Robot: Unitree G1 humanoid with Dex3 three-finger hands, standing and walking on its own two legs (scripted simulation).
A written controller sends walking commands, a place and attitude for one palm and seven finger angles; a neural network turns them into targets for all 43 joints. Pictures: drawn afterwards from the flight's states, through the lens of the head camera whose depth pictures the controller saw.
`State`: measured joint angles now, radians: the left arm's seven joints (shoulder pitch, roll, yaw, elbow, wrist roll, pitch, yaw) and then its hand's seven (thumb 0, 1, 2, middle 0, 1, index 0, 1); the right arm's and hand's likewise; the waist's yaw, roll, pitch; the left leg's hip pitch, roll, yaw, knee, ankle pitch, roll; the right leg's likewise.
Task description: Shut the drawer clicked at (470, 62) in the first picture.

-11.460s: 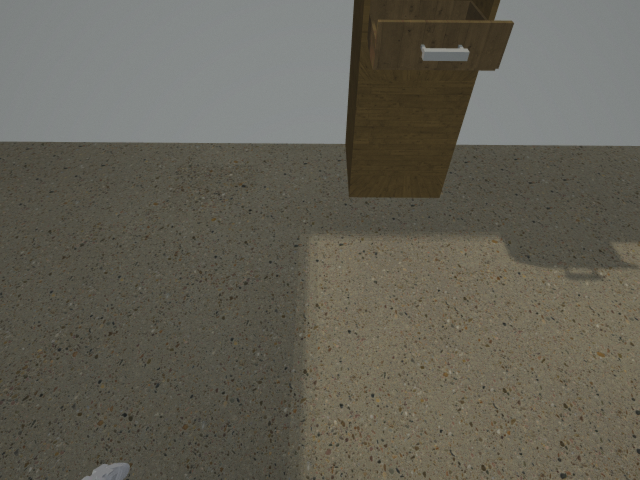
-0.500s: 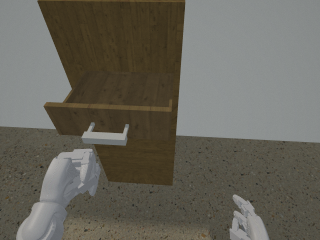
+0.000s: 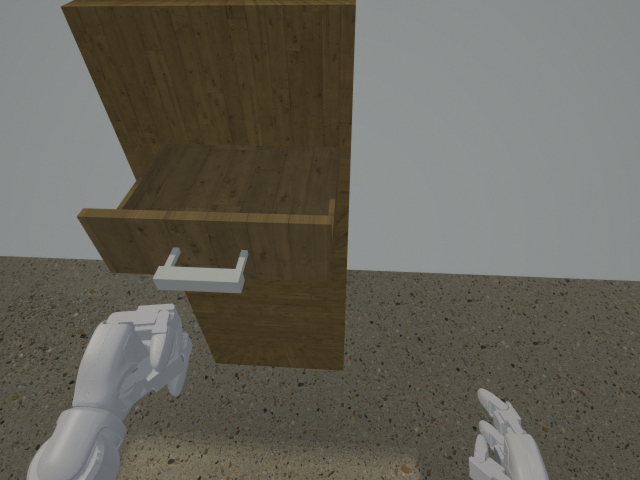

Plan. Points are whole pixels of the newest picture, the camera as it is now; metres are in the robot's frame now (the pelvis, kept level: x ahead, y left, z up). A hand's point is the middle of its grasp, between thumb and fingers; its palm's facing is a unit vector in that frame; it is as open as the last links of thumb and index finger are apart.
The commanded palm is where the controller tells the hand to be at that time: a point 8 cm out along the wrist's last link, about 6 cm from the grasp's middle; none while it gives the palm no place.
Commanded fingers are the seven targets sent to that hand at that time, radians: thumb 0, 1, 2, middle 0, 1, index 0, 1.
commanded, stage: bring the fist close to the handle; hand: left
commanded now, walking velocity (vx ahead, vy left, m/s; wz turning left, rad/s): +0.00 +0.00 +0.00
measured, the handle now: (204, 267) +0.41 +0.22 +0.04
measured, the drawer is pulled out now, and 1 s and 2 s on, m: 0.21 0.21 0.17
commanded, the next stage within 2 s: push the drawer shut in 1.28 s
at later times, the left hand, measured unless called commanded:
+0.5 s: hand (203, 345) +0.25 +0.17 +0.07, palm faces -0.02 -1.00 -0.03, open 3.3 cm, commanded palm +0.24 +0.22 +0.07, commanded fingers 0.00 0.90 0.90 -1.40 -1.60 -1.40 -1.60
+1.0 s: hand (225, 329) +0.30 +0.16 +0.03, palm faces -0.03 -1.00 -0.02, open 3.3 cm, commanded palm +0.28 +0.22 +0.03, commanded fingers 0.00 0.90 0.90 -1.40 -1.60 -1.40 -1.60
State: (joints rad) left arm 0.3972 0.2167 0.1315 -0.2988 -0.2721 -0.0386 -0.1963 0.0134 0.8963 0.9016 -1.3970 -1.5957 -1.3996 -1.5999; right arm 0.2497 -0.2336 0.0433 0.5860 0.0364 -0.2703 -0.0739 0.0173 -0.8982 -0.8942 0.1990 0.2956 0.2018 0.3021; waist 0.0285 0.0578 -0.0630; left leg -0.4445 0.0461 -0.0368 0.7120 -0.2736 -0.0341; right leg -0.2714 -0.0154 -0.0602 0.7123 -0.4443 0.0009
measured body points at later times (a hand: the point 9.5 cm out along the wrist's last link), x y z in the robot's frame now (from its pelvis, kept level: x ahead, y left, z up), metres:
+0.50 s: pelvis +0.01 +0.00 -0.01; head +0.02 +0.00 +0.44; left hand +0.25 +0.22 +0.07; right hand +0.17 -0.24 -0.09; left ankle +0.06 +0.15 -0.71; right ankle -0.04 -0.12 -0.71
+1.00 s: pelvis -0.01 +0.01 -0.04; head +0.04 +0.00 +0.41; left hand +0.30 +0.22 +0.03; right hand +0.14 -0.24 -0.13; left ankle +0.06 +0.15 -0.71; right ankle -0.04 -0.12 -0.71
